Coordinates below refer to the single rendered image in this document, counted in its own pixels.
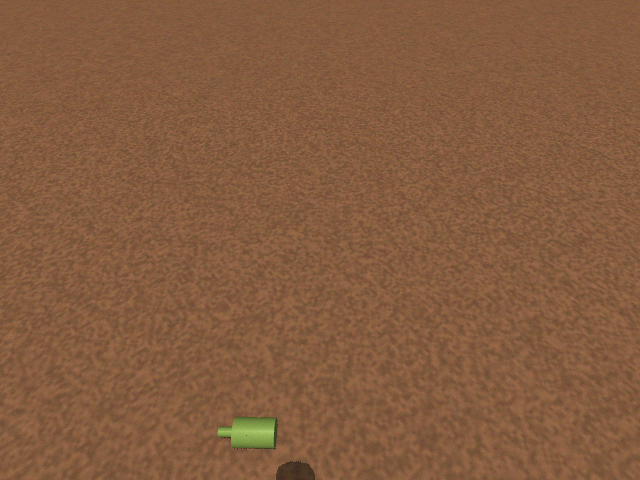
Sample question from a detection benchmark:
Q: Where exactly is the bottle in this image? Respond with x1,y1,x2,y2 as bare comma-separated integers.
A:
218,417,277,449

